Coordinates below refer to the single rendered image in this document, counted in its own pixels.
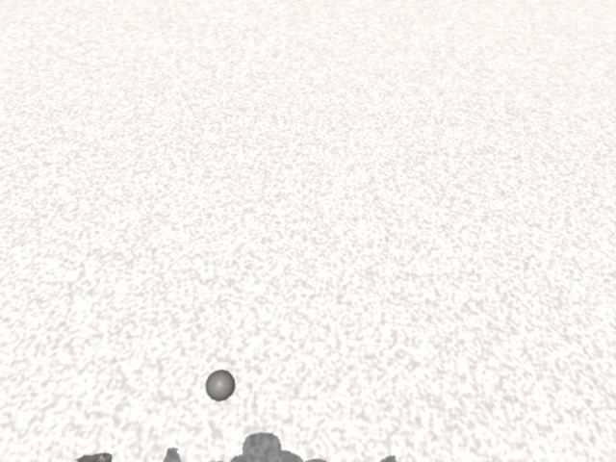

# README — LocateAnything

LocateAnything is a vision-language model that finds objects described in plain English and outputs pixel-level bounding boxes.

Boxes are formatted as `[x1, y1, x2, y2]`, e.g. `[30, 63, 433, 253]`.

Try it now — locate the ball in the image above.
[206, 370, 235, 400]

